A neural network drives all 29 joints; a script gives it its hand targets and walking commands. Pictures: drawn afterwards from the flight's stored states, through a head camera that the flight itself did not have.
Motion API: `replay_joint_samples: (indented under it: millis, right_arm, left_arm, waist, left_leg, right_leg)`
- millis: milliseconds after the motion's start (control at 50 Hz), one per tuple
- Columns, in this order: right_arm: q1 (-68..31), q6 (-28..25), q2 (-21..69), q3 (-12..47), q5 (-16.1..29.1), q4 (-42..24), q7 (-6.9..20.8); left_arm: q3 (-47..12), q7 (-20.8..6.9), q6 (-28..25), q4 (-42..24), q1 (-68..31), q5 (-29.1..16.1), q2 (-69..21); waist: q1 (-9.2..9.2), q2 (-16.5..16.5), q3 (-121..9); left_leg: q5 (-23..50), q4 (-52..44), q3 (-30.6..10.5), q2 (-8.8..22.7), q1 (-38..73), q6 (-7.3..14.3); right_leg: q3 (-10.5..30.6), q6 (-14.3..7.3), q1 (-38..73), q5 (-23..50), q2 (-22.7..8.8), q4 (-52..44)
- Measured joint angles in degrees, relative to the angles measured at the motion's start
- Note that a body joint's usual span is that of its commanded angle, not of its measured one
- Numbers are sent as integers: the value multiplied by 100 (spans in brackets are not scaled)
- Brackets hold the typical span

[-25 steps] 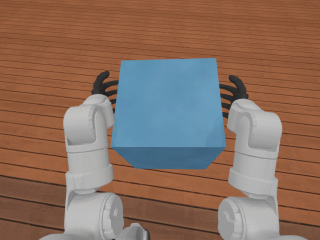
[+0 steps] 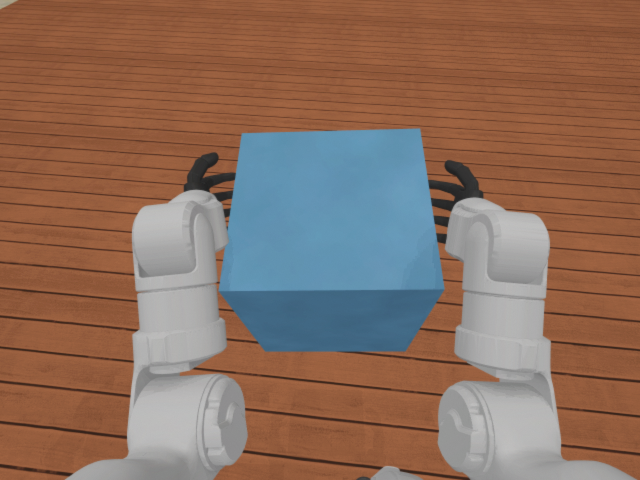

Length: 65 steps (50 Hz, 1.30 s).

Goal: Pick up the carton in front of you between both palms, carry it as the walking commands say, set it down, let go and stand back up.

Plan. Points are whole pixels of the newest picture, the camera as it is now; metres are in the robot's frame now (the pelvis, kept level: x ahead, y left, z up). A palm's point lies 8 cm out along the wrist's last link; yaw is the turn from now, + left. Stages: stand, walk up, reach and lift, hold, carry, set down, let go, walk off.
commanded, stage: carry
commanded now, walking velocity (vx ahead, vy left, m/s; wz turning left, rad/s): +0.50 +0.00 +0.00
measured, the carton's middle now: (332, 254) +0.38 +0.00 +0.08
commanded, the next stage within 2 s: none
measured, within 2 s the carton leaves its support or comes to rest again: neither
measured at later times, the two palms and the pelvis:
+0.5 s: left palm (221, 86) +0.65 +0.17 +0.18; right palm (405, 93) +0.63 -0.12 +0.18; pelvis +0.29 +0.03 +0.02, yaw -1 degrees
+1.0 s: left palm (260, 60) +0.86 +0.13 +0.13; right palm (399, 67) +0.86 -0.16 +0.12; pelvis +0.59 -0.02 +0.04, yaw +1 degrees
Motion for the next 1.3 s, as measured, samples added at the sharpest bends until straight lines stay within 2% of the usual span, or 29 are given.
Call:
replay_joint_samples:
  millis: [60, 80, 120, 180, 260, 380, 420, 440, 500, 540, 600, 660, 680, 800, 840, 880, 920, 960, 1000, 1060, 1180, 1240, 1280, 1300]
  right_arm:
    - [136, 1, -81, -61, 28, 17, 77]
    - [162, 13, -51, -78, 12, -3, 84]
    - [186, 25, 38, -92, -37, -120, 82]
    - [189, -12, 135, -74, -93, -425, 79]
    - [152, -39, 165, -23, -134, -766, 40]
    - [137, 59, 94, -28, -145, -582, 61]
    - [57, 49, 96, -14, -167, -305, 64]
    - [52, -11, 132, 19, -192, -156, 54]
    - [206, -62, 241, 82, -243, 169, -4]
    - [455, -88, 294, 64, -245, 209, 0]
    - [911, -210, 398, 47, -260, 15, 56]
    - [1442, -389, 559, 105, -317, -406, 126]
    - [1636, -444, 626, 132, -295, -592, 226]
    - [2526, -480, 476, 914, -190, -1468, 209]
    - [2729, -394, 422, 1067, -192, -1729, 171]
    - [2924, -337, 377, 1080, -181, -1873, 158]
    - [3125, -226, 344, 1131, -172, -1923, 126]
    - [3256, -107, 324, 1223, -159, -1900, 92]
    - [3334, -40, 316, 1315, -159, -1863, 74]
    - [3403, -33, 311, 1423, -178, -1864, 67]
    - [3500, 0, 302, 1480, -182, -2133, 38]
    - [3502, 69, 300, 1448, -153, -2213, 31]
    - [3432, 119, 305, 1413, -137, -2194, 31]
    - [3371, 109, 313, 1411, -133, -2118, 32]
  left_arm:
    - [-108, 108, -82, 126, 60, 14, -104]
    - [-113, 136, -77, 63, 141, -16, -121]
    - [-94, 176, -64, -137, 270, -102, -132]
    - [-76, 190, -91, -454, 314, -234, -112]
    - [-95, 184, -145, -715, 241, -302, -101]
    - [-110, 118, -65, -451, 125, -151, -97]
    - [-95, 72, -17, -282, 92, -92, -18]
    - [-84, 38, -26, -188, 107, -92, 52]
    - [19, -37, -28, 78, 280, -63, 82]
    - [53, -51, -54, 166, 448, 40, -39]
    - [-3, -87, -202, -15, 855, 200, -273]
    - [-168, -124, -412, -520, 1443, 315, -516]
    - [-214, -144, -487, -729, 1669, 333, -590]
    - [-912, -148, -564, -1816, 2709, 131, -445]
    - [-1058, -141, -516, -1987, 2847, 90, -408]
    - [-1230, -158, -549, -1926, 2942, 97, -387]
    - [-1352, -167, -475, -1848, 3051, 105, -363]
    - [-1408, -178, -381, -1840, 3222, 99, -330]
    - [-1422, -175, -321, -1880, 3376, 75, -302]
    - [-1410, -179, -301, -1964, 3502, 43, -283]
    - [-1459, -188, -271, -2169, 3539, 6, -277]
    - [-1491, -180, -189, -2228, 3512, 20, -280]
    - [-1477, -166, -121, -2244, 3457, 37, -287]
    - [-1432, -160, -104, -2233, 3415, 48, -289]
  waist:
    - [254, -100, 178]
    - [308, -112, 235]
    - [375, -115, 344]
    - [423, -139, 450]
    - [418, -154, 402]
    - [251, -197, 69]
    - [141, -235, -48]
    - [51, -313, -70]
    - [-130, -268, -92]
    - [-180, -231, -81]
    - [-179, -185, -20]
    - [-154, -159, 14]
    - [-145, -162, 14]
    - [-40, -205, 3]
    - [-33, -159, -62]
    - [28, 30, -119]
    - [63, -20, -153]
    - [81, -82, -180]
    - [111, -113, -217]
    - [151, -138, -301]
    - [145, -139, -497]
    - [145, -180, -582]
    - [139, -235, -595]
    - [120, -333, -582]
  left_leg:
    - [324, 2558, -407, -278, -1061, 72]
    - [408, 3069, -432, -343, -1404, 124]
    - [603, 3399, -400, -358, -1998, 191]
    - [727, 2921, -332, -273, -2649, 196]
    - [1103, 1559, -260, -146, -3003, 141]
    - [2149, -514, 88, -257, -2346, 184]
    - [2569, -830, 270, -331, -1976, 312]
    - [2469, -575, 324, -382, -1986, 395]
    - [1845, -398, 322, -390, -1755, 503]
    - [1795, -680, 307, -377, -1454, 438]
    - [1764, -1206, 303, -344, -944, 436]
    - [1697, -1662, 289, -307, -448, 377]
    - [1651, -1780, 285, -301, -289, 350]
    - [989, -1919, 285, -258, 621, 97]
    - [494, -1337, 272, -163, 703, -9]
    - [464, 239, 91, 35, 145, -57]
    - [387, 1942, -186, -108, -680, -31]
    - [585, 2596, -171, -143, -1325, 9]
    - [846, 2333, -78, -70, -1760, -5]
    - [1244, 1374, 17, 67, -2171, -77]
    - [2349, -315, 222, 195, -2389, -103]
    - [2544, -693, 431, 146, -2222, -44]
    - [2434, -961, 650, 54, -1923, 19]
    - [2602, -905, 731, -28, -1834, 186]
  right_leg:
    - [70, -111, 263, 66, -3, 134]
    - [99, -87, 405, -17, 0, 31]
    - [138, -38, 693, -90, 5, -251]
    - [178, -19, 1058, -158, -10, -600]
    - [227, 40, 1486, -395, -26, -870]
    - [323, 303, 2234, -1134, -112, -819]
    - [337, 387, 2258, -1567, -216, -184]
    - [455, 405, 2067, -1581, -268, 463]
    - [763, 364, 1183, -1600, -83, 2421]
    - [726, 384, 690, -1342, -103, 2735]
    - [632, 492, 220, -1036, -223, 2103]
    - [526, 575, 2, -625, -326, 1074]
    - [488, 583, -24, -440, -348, 725]
    - [83, 461, 351, 655, -262, -1011]
    - [-158, 293, 750, 853, -174, -1400]
    - [-302, -4, 778, 602, -91, -975]
    - [-325, -50, 965, 248, -135, -902]
    - [-308, 56, 1289, 154, -173, -1134]
    - [-275, 84, 1635, 110, -181, -1431]
    - [-225, 118, 2128, 9, -184, -1809]
    - [-195, 335, 3047, -478, -189, -2150]
    - [-151, 503, 3474, -885, -237, -2094]
    - [-86, 641, 3649, -1323, -341, -1735]
    - [-55, 689, 3604, -1620, -481, -1302]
